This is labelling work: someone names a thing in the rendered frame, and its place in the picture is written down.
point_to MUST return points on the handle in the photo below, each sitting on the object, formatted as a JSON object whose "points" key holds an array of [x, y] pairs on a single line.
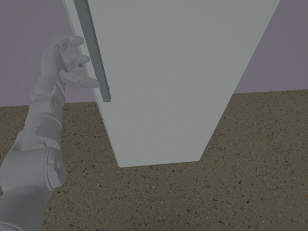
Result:
{"points": [[86, 22]]}

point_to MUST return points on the robot left forearm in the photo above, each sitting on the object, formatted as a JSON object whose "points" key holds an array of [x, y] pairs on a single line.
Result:
{"points": [[44, 119]]}

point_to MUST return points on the left robot upper arm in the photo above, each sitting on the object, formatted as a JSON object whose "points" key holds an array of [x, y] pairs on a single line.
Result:
{"points": [[28, 179]]}

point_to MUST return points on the fridge door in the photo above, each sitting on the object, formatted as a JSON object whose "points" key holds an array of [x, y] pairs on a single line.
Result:
{"points": [[172, 67]]}

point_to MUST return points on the robot left hand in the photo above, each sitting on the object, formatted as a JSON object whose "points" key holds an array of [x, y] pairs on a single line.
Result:
{"points": [[53, 64]]}

